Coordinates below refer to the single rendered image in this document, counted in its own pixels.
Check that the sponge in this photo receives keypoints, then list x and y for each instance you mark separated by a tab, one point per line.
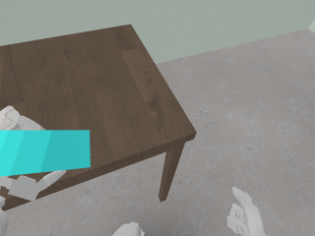
37	151

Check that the left robot thigh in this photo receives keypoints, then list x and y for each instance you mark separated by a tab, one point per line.
129	229

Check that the robot right hand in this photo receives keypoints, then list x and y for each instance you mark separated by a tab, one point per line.
247	219

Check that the table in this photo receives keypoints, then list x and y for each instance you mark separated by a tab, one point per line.
103	81

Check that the robot left hand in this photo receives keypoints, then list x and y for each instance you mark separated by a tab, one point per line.
24	187

